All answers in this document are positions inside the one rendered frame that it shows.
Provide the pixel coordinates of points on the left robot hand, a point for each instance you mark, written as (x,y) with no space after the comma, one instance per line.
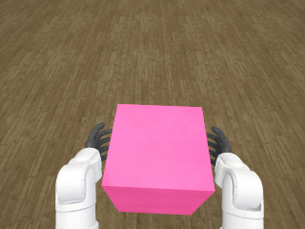
(95,143)

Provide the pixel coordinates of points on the carton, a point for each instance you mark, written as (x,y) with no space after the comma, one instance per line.
(158,160)

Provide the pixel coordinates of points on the right robot forearm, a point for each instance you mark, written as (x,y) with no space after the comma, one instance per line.
(242,193)

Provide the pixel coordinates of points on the right robot hand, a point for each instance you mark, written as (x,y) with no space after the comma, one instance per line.
(222,145)

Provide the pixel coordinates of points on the left robot forearm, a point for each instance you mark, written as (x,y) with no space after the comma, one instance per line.
(75,191)

